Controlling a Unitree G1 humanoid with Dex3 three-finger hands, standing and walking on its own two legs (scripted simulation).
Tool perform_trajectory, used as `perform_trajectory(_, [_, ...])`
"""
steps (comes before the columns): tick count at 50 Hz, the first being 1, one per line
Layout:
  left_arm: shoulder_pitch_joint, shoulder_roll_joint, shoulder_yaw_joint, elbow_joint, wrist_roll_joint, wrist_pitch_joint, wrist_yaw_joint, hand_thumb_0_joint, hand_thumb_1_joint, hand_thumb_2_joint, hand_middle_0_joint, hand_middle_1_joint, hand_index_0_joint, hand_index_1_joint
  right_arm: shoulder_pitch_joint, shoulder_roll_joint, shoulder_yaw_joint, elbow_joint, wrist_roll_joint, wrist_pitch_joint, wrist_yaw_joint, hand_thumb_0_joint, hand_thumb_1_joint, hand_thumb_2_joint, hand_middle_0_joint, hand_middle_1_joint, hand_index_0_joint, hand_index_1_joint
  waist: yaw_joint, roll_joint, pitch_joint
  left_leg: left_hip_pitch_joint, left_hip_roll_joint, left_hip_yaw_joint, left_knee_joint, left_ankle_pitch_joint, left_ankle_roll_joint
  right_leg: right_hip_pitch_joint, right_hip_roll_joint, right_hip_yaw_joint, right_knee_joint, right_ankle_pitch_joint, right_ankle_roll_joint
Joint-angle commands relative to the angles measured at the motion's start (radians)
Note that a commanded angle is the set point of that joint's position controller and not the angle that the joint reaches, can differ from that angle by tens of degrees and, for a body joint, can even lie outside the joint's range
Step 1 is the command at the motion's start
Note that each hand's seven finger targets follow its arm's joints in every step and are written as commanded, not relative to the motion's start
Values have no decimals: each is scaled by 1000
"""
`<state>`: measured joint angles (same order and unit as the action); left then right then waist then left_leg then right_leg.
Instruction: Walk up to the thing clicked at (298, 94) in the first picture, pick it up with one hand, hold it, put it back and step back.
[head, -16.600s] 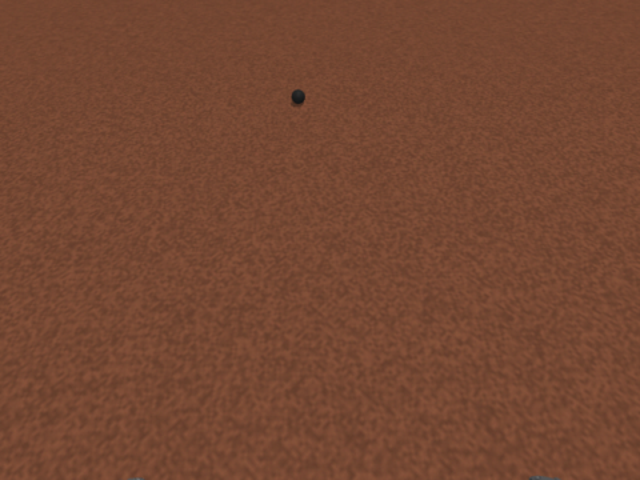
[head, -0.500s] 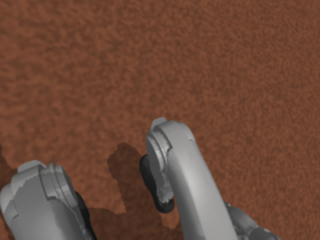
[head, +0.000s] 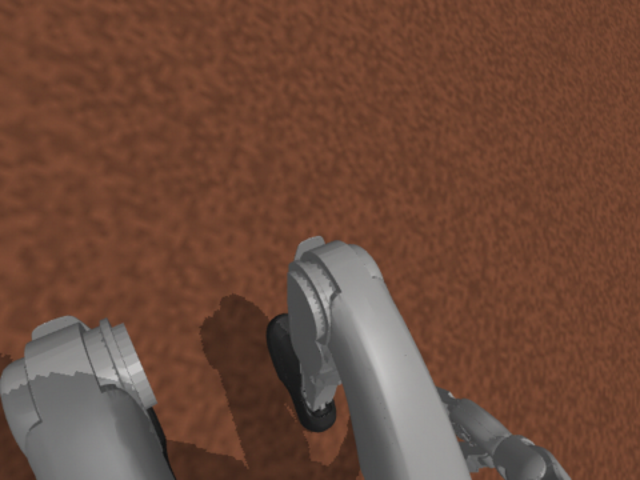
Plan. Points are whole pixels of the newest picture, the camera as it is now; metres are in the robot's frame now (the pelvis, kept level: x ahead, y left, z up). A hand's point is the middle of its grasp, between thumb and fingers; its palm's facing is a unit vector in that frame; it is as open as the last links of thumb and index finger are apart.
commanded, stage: close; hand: left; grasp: from above
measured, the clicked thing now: out of the picture +0.45 +0.32 -0.26
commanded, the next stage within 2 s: settle in 1.44 s
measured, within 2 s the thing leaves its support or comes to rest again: leaves its support in 1.74 s
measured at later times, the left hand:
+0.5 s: hand out of the picture +0.44 +0.31 -0.24, palm faces -0.45 -0.17 -0.87, open 12.8 cm
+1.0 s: hand out of the picture +0.44 +0.31 -0.25, palm faces -0.45 -0.17 -0.88, open 10.4 cm
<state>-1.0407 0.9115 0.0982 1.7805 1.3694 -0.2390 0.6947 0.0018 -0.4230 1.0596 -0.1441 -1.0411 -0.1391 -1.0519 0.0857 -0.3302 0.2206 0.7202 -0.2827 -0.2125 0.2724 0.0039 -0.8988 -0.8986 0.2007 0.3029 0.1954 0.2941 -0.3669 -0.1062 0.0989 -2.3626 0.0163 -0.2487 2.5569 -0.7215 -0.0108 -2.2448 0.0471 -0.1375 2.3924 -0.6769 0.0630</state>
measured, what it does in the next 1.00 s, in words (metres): stands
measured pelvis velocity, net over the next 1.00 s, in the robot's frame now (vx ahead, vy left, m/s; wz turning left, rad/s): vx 0.00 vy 0.00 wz -0.01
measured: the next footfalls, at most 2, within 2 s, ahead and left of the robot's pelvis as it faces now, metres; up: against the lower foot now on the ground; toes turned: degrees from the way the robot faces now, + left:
none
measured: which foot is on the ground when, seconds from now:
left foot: down 0.00-1.00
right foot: down 0.00-1.00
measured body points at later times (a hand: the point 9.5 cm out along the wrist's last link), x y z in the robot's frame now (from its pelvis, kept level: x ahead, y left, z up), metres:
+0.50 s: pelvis +0.01 +0.00 +0.00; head +0.28 +0.12 +0.34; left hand +0.46 +0.32 -0.19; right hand +0.05 -0.25 -0.06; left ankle +0.06 +0.13 -0.27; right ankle +0.11 -0.13 -0.27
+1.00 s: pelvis +0.00 +0.00 +0.00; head +0.27 +0.12 +0.33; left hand +0.46 +0.32 -0.20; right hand +0.04 -0.26 -0.05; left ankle +0.06 +0.13 -0.27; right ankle +0.11 -0.13 -0.27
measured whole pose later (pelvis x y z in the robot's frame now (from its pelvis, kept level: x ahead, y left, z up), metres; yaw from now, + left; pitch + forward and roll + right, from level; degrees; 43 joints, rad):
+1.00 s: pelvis +0.00 +0.00 +0.00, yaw +0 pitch +29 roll -14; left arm -1.06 0.98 0.13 1.75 1.30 -0.23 0.62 0.00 -0.04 0.83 -0.34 -1.05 -0.41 -0.99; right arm 0.11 -0.35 0.26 0.71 -0.28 -0.24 0.27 0.00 -0.90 -0.90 0.20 0.30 0.19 0.29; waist -0.38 -0.13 0.15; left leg -2.35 0.02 -0.26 2.55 -0.72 -0.02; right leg -2.24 0.05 -0.15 2.38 -0.67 0.06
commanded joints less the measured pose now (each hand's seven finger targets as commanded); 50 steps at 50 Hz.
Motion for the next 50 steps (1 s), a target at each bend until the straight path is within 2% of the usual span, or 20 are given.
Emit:
perform_trajectory(1, [-296, 205, 19, -93, -41, 59, 60, 0, -381, 923, -126, -1020, -152, -992, 181, -334, -89, -6, 7, -27, 10, 0, -892, -897, 200, 300, 200, 300, -61, 455, -537, 472, 19, 113, -282, 137, 20, 267, 36, -121, -211, 203, -76])
perform_trajectory(3, [-302, 207, 19, -93, -63, 77, 56, 0, -413, 931, -116, -1010, -134, -990, 175, -335, -83, -4, 14, -37, 14, 0, -893, -898, 200, 300, 200, 300, -49, 470, -578, 495, 25, 104, -278, 164, 18, 282, 33, -117, -202, 229, -77])
perform_trajectory(6, [-288, 287, 100, -91, -73, 88, 35, 0, -408, 963, -135, -1016, -144, -1007, 208, -344, -82, 10, 16, -49, 20, 0, -897, -900, 200, 300, 200, 300, -46, 485, -607, 506, 25, 95, -269, 205, 16, 306, 25, -119, -183, 251, -75])
perform_trajectory(8, [-288, 230, 61, -83, -82, 89, 1, 0, -402, 957, -144, -1024, -155, -1013, 192, -329, -82, 4, 16, -56, 23, 0, -900, -902, 200, 300, 200, 300, -63, 526, -596, 543, 25, 94, -267, 218, 9, 294, 22, -121, -163, 263, -78])
perform_trajectory(9, [-295, 275, 91, -106, -88, 82, -4, 0, -405, 949, -143, -1026, -152, -1015, 200, -328, -75, 12, 12, -54, 22, 0, -901, -902, 200, 299, 200, 300, -53, 539, -625, 554, 28, 86, -275, 230, 7, 309, 27, -129, -171, 267, -79])
perform_trajectory(12, [-265, 258, 62, -113, -101, 72, -42, 0, -433, 931, -123, -1028, -134, -1015, 200, -321, -64, 11, 11, -51, 22, 0, -902, -903, 200, 300, 200, 300, -62, 516, -617, 510, 22, 111, -252, 236, 18, 365, 35, -118, -196, 289, -76])
perform_trajectory(15, [-252, 271, 58, -163, -117, 50, -66, 0, -400, 949, -141, -1053, -157, -1036, 214, -312, -59, 20, 17, -45, 17, 0, -902, -903, 200, 300, 200, 300, -41, 525, -639, 513, 22, 119, -246, 263, 19, 400, 36, -114, -204, 309, -76])
perform_trajectory(17, [-236, 233, 35, -165, -124, 35, -77, 0, -380, 999, -171, -1059, -175, -1054, 231, -309, -55, 19, 12, -38, 17, 0, -901, -902, 200, 299, 200, 299, -58, 503, -648, 518, 22, 111, -241, 286, 20, 417, 38, -121, -202, 333, -73])
perform_trajectory(21, [-235, 249, 33, -186, -119, 14, -72, 0, -323, 997, -186, -1079, -202, -1060, 243, -319, -52, 20, 20, -28, 17, 0, -899, -901, 200, 299, 200, 299, -53, 504, -660, 541, 25, 103, -239, 318, 16, 411, 37, -130, -192, 357, -75])
perform_trajectory(22, [-224, 259, 46, -196, -121, 6, -65, 0, -303, 992, -195, -1078, -214, -1057, 237, -315, -56, 22, 23, -23, 15, 0, -898, -900, 200, 299, 200, 299, -35, 509, -668, 534, 27, 101, -247, 307, 15, 414, 41, -130, -197, 346, -77])
perform_trajectory(23, [-232, 251, 36, -191, -111, 7, -59, 0, -280, 987, -211, -1078, -232, -1055, 247, -338, -67, 16, 19, -24, 14, 0, -899, -901, 200, 299, 200, 299, -48, 528, -651, 553, 24, 100, -257, 317, 11, 398, 37, -135, -191, 347, -79])
perform_trajectory(27, [-190, 266, 59, -136, -81, 7, -32, 0, -241, 959, -221, -1071, -251, -1040, 229, -329, -60, 3, 23, -15, 14, 0, -896, -900, 200, 299, 200, 299, -30, 497, -612, 513, 25, 100, -269, 291, 13, 383, 44, -133, -191, 323, -81])
perform_trajectory(30, [-217, 254, 42, -104, -73, 17, -19, 0, -220, 947, -239, -1064, -268, -1033, 210, -326, -59, -6, 22, -24, 14, 0, -897, -900, 200, 299, 200, 299, -44, 476, -561, 480, 24, 105, -260, 230, 19, 340, 43, -130, -196, 277, -80])
perform_trajectory(31, [-224, 273, 70, -146, -78, 16, -11, 0, -208, 942, -245, -1057, -275, -1025, 220, -338, -67, -8, 21, -23, 11, 0, -895, -899, 200, 299, 200, 299, -34, 484, -598, 495, 23, 101, -275, 247, 16, 354, 44, -133, -205, 283, -80])
perform_trajectory(32, [-226, 246, 39, -105, -72, 21, -13, 0, -189, 926, -251, -1065, -288, -1027, 204, -330, -61, -17, 25, -26, 10, 0, -897, -900, 200, 299, 200, 299, -40, 478, -572, 470, 22, 106, -271, 210, 19, 338, 44, -127, -207, 257, -81])
perform_trajectory(34, [-233, 256, 40, -90, -66, 28, -12, 0, -141, 881, -267, -1067, -319, -1013, 221, -339, -66, -14, 18, -29, 9, 0, -897, -900, 200, 299, 200, 299, -60, 465, -549, 460, 23, 108, -274, 182, 23, 338, 44, -124, -217, 236, -78])
perform_trajectory(35, [-230, 276, 63, -80, -77, 31, -13, 0, -135, 874, -272, -1058, -323, -1004, 229, -338, -68, -10, 18, -27, 6, 0, -896, -900, 200, 299, 200, 299, -60, 430, -541, 439, 24, 106, -272, 169, 26, 342, 43, -121, -222, 224, -76])
perform_trajectory(40, [-275, 261, 37, -107, -90, 26, -37, 0, -92, 817, -289, -1047, -353, -981, 217, -343, -69, -17, 27, -39, -6, 0, -897, -901, 200, 299, 200, 299, -72, 426, -525, 446, 24, 99, -272, 118, 25, 315, 33, -121, -227, 178, -74])
perform_trajectory(47, [-268, 290, 36, -164, -84, 1, -31, 0, 71, 816, -391, -1074, -468, -994, 210, -334, -51, 1, 19, -30, -15, 0, -898, -902, 200, 299, 199, 299, -40, 555, -656, 576, 30, 87, -278, 257, 1, 363, 36, -138, -191, 294, -82])
perform_trajectory(50, [-232, 249, 15, -112, -70, 6, -26, 0, 143, 775, -433, -1066, -520, -975, 204, -322, -43, -2, 6, -29, 0, 0, -899, -901, 200, 299, 199, 299, -58, 541, -587, 547, 30, 92, -271, 247, 2, 341, 40, -147, -185, 294, -79])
